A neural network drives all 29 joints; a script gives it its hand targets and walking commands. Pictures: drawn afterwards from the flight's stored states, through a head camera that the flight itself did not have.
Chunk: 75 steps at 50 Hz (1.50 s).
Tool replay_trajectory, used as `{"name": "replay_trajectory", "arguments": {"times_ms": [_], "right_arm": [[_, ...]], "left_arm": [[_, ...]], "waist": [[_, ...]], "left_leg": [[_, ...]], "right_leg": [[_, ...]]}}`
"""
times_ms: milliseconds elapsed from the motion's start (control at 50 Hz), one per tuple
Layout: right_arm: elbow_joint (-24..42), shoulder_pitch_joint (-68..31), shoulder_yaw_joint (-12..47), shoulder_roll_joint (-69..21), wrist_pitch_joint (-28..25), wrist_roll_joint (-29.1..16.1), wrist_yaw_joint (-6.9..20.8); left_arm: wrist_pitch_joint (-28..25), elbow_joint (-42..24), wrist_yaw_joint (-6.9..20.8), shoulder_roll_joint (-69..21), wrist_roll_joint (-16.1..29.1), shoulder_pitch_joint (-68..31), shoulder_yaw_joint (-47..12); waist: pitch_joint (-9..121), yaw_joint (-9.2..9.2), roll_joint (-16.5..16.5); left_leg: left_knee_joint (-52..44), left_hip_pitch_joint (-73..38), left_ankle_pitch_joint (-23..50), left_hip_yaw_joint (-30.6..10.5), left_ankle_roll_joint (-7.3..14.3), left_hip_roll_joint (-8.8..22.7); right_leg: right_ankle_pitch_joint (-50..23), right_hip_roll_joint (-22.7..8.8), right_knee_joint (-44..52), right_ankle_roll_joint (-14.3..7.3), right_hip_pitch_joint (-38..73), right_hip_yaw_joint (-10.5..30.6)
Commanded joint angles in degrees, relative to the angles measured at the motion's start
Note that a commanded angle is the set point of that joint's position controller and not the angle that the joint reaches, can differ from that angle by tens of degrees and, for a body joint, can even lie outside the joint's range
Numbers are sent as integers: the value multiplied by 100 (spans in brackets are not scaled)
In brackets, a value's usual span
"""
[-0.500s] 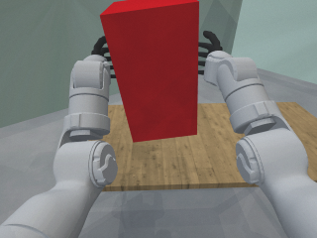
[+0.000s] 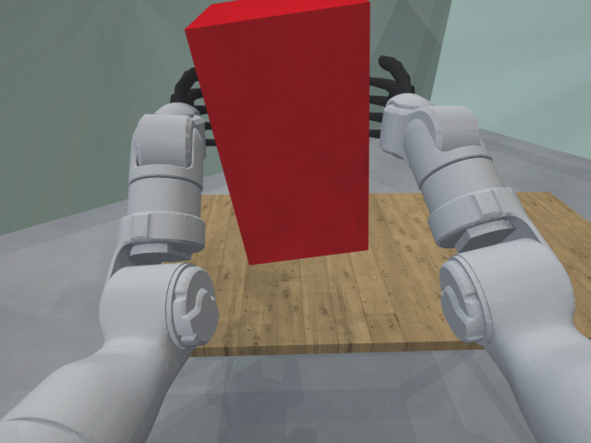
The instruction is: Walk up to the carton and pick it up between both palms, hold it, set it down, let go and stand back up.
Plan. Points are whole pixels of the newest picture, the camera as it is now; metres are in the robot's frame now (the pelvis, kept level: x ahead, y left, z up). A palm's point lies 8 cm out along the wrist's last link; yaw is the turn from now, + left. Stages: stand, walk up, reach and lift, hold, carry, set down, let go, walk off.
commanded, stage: hold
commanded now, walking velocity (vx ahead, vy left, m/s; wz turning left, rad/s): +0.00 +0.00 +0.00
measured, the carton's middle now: (291, 130) +0.40 +0.00 +0.31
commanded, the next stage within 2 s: none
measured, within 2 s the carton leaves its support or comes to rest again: neither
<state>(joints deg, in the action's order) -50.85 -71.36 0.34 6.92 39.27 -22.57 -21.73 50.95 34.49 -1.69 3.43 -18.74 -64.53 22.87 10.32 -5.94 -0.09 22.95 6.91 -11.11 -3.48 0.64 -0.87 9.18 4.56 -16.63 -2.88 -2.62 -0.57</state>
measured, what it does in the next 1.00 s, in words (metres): stands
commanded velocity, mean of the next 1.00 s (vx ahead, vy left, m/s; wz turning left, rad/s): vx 0.00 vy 0.00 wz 0.00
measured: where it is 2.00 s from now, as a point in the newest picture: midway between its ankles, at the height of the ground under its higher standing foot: outside the picture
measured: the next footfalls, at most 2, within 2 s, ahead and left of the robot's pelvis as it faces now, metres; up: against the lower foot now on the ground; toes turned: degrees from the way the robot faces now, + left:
none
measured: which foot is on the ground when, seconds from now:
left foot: down 0.00-1.00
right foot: down 0.00-1.00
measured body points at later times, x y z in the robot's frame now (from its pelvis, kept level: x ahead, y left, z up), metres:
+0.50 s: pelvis +0.00 +0.00 +0.00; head -0.11 +0.01 +0.44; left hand +0.38 +0.13 +0.34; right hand +0.37 -0.13 +0.35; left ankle +0.02 +0.11 -0.75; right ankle +0.00 -0.09 -0.75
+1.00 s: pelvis +0.00 +0.00 +0.00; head -0.11 +0.01 +0.44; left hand +0.38 +0.13 +0.33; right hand +0.37 -0.13 +0.35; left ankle +0.02 +0.11 -0.75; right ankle +0.00 -0.09 -0.75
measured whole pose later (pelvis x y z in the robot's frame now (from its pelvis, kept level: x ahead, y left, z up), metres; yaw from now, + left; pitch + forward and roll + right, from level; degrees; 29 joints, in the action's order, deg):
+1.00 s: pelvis +0.00 +0.00 +0.00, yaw +0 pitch -5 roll -1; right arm -51.5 -71.8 0.8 6.7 39.1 -22.6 -22.2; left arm 50.5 35.8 -1.3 3.9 -18.7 -64.9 23.1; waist 10.5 -5.7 -0.3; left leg 22.8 7.5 -10.7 -3.6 0.6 -0.8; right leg 8.8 4.6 -16.3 -2.9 -3.1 -0.7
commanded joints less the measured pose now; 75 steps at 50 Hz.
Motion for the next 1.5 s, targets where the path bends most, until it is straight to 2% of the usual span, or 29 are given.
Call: {"name": "replay_trajectory", "arguments": {"times_ms": [0, 60, 120, 200, 320, 380, 460, 480, 500, 520, 580, 600, 660, 720, 800, 860, 880, 960, 980, 1000, 1080, 1100, 1140, 1220, 1260, 1320, 1400, 1420, 1480], "right_arm": [[1797, -4523, 761, -3433, -210, -1077, 810], [1985, -4617, 766, -3362, -247, -1107, 812], [1792, -4592, 728, -3441, -188, -1020, 801], [1877, -4881, 662, -3514, -279, -997, 898], [1796, -4733, 625, -3504, -262, -1049, 909], [1443, -4640, 538, -3428, -221, -849, 887], [1956, -4781, 659, -3390, -258, -1076, 838], [1843, -4733, 635, -3496, -221, -1037, 818], [1489, -4651, 501, -3328, -161, -940, 852], [1328, -4643, 481, -3359, -151, -858, 882], [1878, -5103, 599, -3562, -342, -939, 928], [1787, -5049, 536, -3529, -341, -929, 927], [1743, -4896, 687, -3628, -282, -1027, 900], [1243, -4714, 452, -3412, -250, -784, 919], [1822, -4914, 601, -3523, -339, -950, 865], [1678, -4881, 567, -3430, -285, -982, 843], [1616, -4755, 632, -3509, -274, -970, 836], [2075, -4893, 684, -3534, -336, -1094, 862], [2126, -4941, 711, -3422, -321, -1091, 842], [1818, -4758, 687, -3502, -241, -1058, 819], [1924, -4677, 647, -3363, -237, -1068, 861], [1767, -4523, 530, -3238, -195, -1028, 865], [1859, -4731, 663, -3396, -196, -1026, 869], [1606, -4730, 577, -3440, -246, -992, 921], [1600, -4844, 466, -3354, -277, -954, 958], [1955, -4902, 753, -3523, -319, -1093, 894], [1449, -4527, 599, -3395, -221, -969, 886], [1679, -4567, 741, -3455, -250, -1050, 900], [1608, -4685, 608, -3500, -242, -986, 889]], "left_arm": [[-353, -815, 939, -3114, 1089, -4374, -1577], [-291, -930, 963, -3166, 1143, -4362, -1655], [-258, -525, 994, -3007, 975, -4274, -1418], [-313, -810, 944, -3208, 1101, -4632, -1548], [-402, -882, 874, -3262, 1256, -4776, -1733], [-352, -200, 964, -2962, 1034, -4414, -1266], [-366, -706, 995, -3225, 1229, -4502, -1621], [-384, -736, 1000, -3019, 1149, -4638, -1454], [-332, -395, 1006, -3038, 1057, -4567, -1389], [-347, -395, 1019, -2902, 1018, -4682, -1303], [-456, -519, 963, -3204, 1197, -4805, -1516], [-482, -653, 914, -3281, 1276, -4926, -1609], [-473, -545, 915, -3002, 1158, -4757, -1370], [-410, -121, 973, -2940, 995, -4582, -1224], [-432, -263, 989, -3160, 1149, -4503, -1374], [-430, -465, 981, -3082, 1151, -4719, -1468], [-427, -316, 1006, -3021, 1094, -4541, -1323], [-458, -891, 952, -3232, 1280, -4761, -1698], [-410, -667, 935, -3282, 1287, -4582, -1689], [-414, -685, 925, -3090, 1210, -4633, -1580], [-363, -1020, 922, -3297, 1279, -4594, -1791], [-288, -734, 947, -3312, 1180, -4460, -1725], [-333, -784, 975, -3164, 1182, -4556, -1626], [-346, -531, 931, -3178, 1062, -4614, -1503], [-396, -704, 898, -3293, 1160, -4817, -1639], [-385, -672, 875, -3242, 1162, -4507, -1519], [-387, -588, 912, -3064, 1072, -4550, -1445], [-409, -903, 901, -3065, 1164, -4577, -1546], [-369, -570, 942, -3057, 1028, -4563, -1419]], "waist": [[1699, -56, -269], [1684, -39, -351], [1236, 40, -69], [1475, 97, -357], [1752, -96, -420], [1177, 46, -33], [1921, -132, -441], [1698, -40, -242], [1304, -95, -331], [1137, 9, -233], [1814, 43, -331], [1859, -61, -423], [1728, 132, -122], [1184, 46, -103], [1745, 47, -227], [1565, -62, -335], [1525, 45, -47], [1971, -44, -409], [1965, -86, -348], [1689, -71, -200], [1884, -112, -498], [1595, -190, -609], [1598, -107, -309], [1327, 14, -447], [1565, -87, -542], [1848, 52, -246], [1393, -5, -246], [1768, 10, -148], [1376, 83, -171]], "left_leg": [[-341, -306, 1122, 14, -313, 32], [-319, -259, 1130, -22, -334, 37], [-430, -157, 780, 34, -212, 33], [-486, 51, 753, 14, -294, 81], [-372, -156, 782, -36, -324, 97], [-516, 127, 343, 39, -200, 54], [-312, -217, 1116, -10, -337, 61], [-355, -118, 916, 40, -295, 38], [-483, -42, 626, 5, -320, 65], [-560, 238, 359, 3, -267, 89], [-403, 51, 632, -2, -249, 49], [-387, -20, 796, -24, -307, 74], [-388, -6, 694, 35, -224, 34], [-525, 165, 253, 16, -206, 59], [-364, 47, 756, 34, -243, 23], [-364, -131, 746, 2, -312, 15], [-387, -150, 692, 56, -237, -3], [-300, -227, 1069, -33, -333, 43], [-234, -280, 1123, -8, -323, -1], [-308, -316, 1054, -27, -304, 18], [-376, -248, 1011, -123, -375, 111], [-423, -213, 803, -69, -390, 130], [-429, -108, 655, -13, -319, 64], [-445, 33, 671, -9, -338, 72], [-469, -44, 575, -71, -342, 164], [-334, -140, 1027, 24, -314, 50], [-443, -80, 749, 12, -283, 51], [-371, -186, 993, -13, -275, 93], [-484, 48, 571, 33, -243, 46]], "right_leg": [[-1831, -217, 18, 742, 738, 206], [-1609, -171, 54, 647, 674, 140], [-1357, -286, 183, 772, 541, 259], [-1096, -145, 102, 579, 487, 108], [-1156, -144, 85, 617, 544, 176], [-893, -272, 278, 685, 408, 251], [-1632, -144, 54, 631, 813, 165], [-1526, -229, 99, 711, 707, 242], [-1094, -198, 187, 663, 522, 173], [-685, -221, 246, 647, 484, 186], [-949, -252, 168, 644, 526, 241], [-1174, -177, 76, 618, 481, 141], [-1229, -231, 102, 744, 612, 208], [-573, -269, 279, 642, 344, 228], [-1242, -265, 168, 711, 621, 280], [-1199, -246, 164, 689, 375, 238], [-1157, -243, 258, 709, 451, 235], [-1510, -188, 94, 656, 556, 190], [-1564, -202, 83, 659, 564, 237], [-1568, -199, 127, 688, 420, 218], [-1485, -91, 43, 579, 741, 98], [-1286, -140, 85, 567, 571, 116], [-1241, -173, 115, 621, 592, 143], [-1027, -211, 172, 640, 375, 194], [-980, -133, 67, 570, 520, 111], [-1632, -134, 57, 652, 683, 128], [-1265, -197, 171, 636, 385, 171], [-1413, -145, 95, 644, 616, 134], [-1036, -215, 181, 681, 384, 211]]}}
